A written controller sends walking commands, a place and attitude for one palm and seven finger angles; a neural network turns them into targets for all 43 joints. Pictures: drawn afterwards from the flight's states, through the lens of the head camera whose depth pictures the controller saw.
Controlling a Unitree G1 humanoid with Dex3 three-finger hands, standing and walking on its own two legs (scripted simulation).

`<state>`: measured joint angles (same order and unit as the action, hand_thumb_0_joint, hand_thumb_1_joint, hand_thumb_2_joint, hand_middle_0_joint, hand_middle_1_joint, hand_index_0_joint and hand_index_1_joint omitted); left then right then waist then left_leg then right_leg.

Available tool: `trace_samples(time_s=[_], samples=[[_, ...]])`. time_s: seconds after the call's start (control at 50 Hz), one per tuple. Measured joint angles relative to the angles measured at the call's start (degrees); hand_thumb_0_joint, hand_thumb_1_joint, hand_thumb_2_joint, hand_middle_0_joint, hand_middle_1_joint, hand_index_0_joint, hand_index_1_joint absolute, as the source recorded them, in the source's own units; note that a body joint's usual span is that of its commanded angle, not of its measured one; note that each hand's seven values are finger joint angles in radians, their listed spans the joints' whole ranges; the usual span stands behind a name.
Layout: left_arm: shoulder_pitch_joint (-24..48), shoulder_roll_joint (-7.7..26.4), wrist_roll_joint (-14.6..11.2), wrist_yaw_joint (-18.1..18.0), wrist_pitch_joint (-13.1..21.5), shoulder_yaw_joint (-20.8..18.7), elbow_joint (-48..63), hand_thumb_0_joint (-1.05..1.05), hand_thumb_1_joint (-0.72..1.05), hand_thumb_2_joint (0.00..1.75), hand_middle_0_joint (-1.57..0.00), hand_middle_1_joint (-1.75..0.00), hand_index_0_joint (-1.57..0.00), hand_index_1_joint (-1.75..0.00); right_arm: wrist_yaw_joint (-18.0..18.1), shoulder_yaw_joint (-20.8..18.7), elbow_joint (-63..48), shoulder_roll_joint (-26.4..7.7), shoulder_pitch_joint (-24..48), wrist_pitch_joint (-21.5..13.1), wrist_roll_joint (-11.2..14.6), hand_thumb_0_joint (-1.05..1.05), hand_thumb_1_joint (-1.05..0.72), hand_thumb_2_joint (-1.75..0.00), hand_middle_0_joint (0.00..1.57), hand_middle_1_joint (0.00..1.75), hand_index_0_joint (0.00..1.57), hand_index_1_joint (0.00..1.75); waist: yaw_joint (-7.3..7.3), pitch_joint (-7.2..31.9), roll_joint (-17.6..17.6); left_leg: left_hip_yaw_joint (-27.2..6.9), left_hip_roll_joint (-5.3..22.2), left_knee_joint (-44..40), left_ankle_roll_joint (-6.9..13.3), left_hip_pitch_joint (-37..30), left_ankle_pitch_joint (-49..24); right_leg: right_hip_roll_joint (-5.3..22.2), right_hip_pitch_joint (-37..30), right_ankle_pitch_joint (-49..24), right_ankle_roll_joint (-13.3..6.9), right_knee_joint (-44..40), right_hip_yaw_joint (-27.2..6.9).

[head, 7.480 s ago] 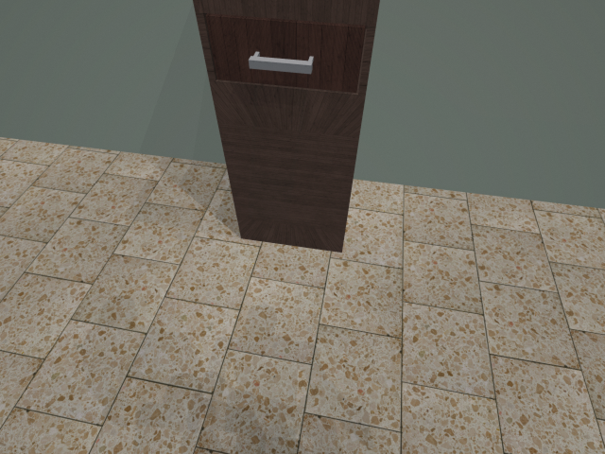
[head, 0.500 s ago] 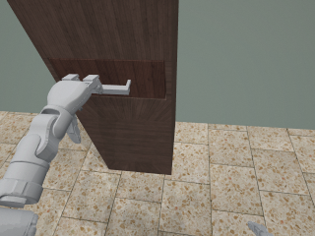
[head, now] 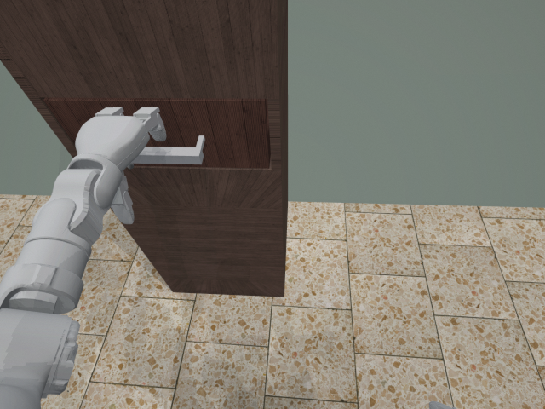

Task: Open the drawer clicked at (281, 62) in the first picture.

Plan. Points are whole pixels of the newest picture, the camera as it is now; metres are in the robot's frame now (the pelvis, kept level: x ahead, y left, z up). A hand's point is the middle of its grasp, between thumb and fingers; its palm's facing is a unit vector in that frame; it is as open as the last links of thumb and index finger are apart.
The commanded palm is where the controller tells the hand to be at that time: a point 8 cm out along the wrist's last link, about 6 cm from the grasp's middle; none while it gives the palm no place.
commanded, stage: move the hooked fingers above the handle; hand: left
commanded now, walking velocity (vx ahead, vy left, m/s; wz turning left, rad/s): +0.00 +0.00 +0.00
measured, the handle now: (162, 147) +0.54 +0.24 +0.05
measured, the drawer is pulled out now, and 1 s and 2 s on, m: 0.00 0.00 0.00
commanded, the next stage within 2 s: lower the fingers behind the handle in 1.50 s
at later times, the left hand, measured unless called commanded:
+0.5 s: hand (149, 144) +0.49 +0.23 +0.10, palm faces -0.05 -0.01 -1.00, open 13.7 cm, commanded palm +0.48 +0.24 +0.16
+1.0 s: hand (139, 143) +0.49 +0.25 +0.10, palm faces -0.05 +0.00 -1.00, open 13.7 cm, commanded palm +0.48 +0.25 +0.16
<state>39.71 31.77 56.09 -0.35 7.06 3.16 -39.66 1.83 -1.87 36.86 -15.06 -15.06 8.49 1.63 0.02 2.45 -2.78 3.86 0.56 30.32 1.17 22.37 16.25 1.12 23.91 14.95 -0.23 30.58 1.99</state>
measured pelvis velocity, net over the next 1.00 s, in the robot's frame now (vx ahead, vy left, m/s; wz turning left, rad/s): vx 0.00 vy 0.00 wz -0.01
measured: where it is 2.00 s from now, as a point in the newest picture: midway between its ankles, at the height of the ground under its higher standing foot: outside the picture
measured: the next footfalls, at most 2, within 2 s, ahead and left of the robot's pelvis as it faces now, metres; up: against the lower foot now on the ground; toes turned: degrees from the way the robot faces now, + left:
none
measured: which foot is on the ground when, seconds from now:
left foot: down 0.00-1.00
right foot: down 0.00-1.00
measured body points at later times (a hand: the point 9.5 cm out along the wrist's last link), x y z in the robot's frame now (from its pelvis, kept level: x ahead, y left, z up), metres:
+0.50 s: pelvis +0.00 +0.00 -0.01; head +0.08 -0.01 +0.43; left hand +0.49 +0.23 +0.15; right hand +0.02 -0.28 -0.14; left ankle -0.02 +0.11 -0.73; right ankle +0.00 -0.12 -0.73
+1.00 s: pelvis +0.00 +0.00 -0.01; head +0.08 -0.01 +0.43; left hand +0.49 +0.24 +0.16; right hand +0.02 -0.28 -0.14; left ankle -0.02 +0.11 -0.73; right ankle +0.00 -0.12 -0.73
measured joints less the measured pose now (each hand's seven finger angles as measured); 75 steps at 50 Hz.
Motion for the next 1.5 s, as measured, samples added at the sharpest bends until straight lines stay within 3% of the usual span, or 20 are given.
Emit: trace_samples(time_s=[0.18,0.44,0.78,1.04,1.24,1.5], samples=[[4.07,0.81,0.68,-0.94,2.12,0.09,-4.86,0.0,-0.49,0.3,-0.32,-1.2,-0.32,-1.2,0.29,-0.76,1.19,-0.59,-1.05,0.34,-0.35,0.0,-0.91,-0.9,0.2,0.3,0.2,0.3,1.11,0.64,0.52,-0.68,0.3,2.43,-0.21,3.03,1.18,-0.19,2.52,1.04,-0.21,1.77,0.64],[12.48,2.54,2.97,-3.14,1.54,-0.6,-15.13,0.0,-0.49,0.3,-0.32,-1.2,-0.32,-1.2,0.58,-0.67,1.83,-0.67,-3.73,0.15,-0.7,0.0,-0.91,-0.9,0.2,0.3,0.2,0.3,4.57,1.43,0.62,-0.55,0.79,5.17,-0.21,8.33,2.01,-0.59,7.62,1.31,-0.25,3.73,0.45],[12.46,3.47,4.23,-4.86,2.27,-2.63,-17.42,0.0,-0.49,0.3,-0.34,-1.21,-0.35,-1.21,0.95,-0.16,2.02,-0.23,-5.31,0.31,-0.36,0.0,-0.9,-0.9,0.2,0.3,0.2,0.3,5.68,1.95,0.25,0.26,1.06,5.02,0.01,8.84,1.69,-0.89,8.33,0.49,-0.05,3.28,-0.4],[13.92,4.65,3.86,-3.67,1.08,-1.15,-18.57,0.0,-0.49,0.3,-0.32,-1.2,-0.33,-1.2,1.41,-0.25,1.35,-0.78,-4.61,-0.6,-0.26,0.0,-0.9,-0.9,0.2,0.3,0.2,0.3,5.29,1.91,0.61,-0.1,0.9,5.12,0.08,9.01,1.63,-0.74,8.21,0.44,0.04,3.14,-0.07],[13.5,3.18,3.23,-3.68,2.09,0.21,-16.43,0.0,-0.49,0.3,-0.33,-1.21,-0.35,-1.21,0.81,-0.76,2.33,-0.73,-5.2,-0.42,-0.73,0.0,-0.9,-0.9,0.2,0.3,0.2,0.3,4.58,2.35,0.68,-0.73,0.62,5.98,0.2,9.46,2.43,-0.44,8.23,1.29,0.19,3.64,0.51],[12.39,1.69,3.02,-3.75,0.87,-0.14,-15.02,0.0,-0.49,0.3,-0.33,-1.21,-0.35,-1.2,-0.14,-0.7,2.32,0.28,-4.7,0.28,-0.91,0.0,-0.9,-0.9,0.2,0.3,0.2,0.3,4.16,2.68,0.06,-0.7,0.61,5.96,0.23,8.67,2.77,-0.46,7.45,1.58,0.25,3.58,0.44]])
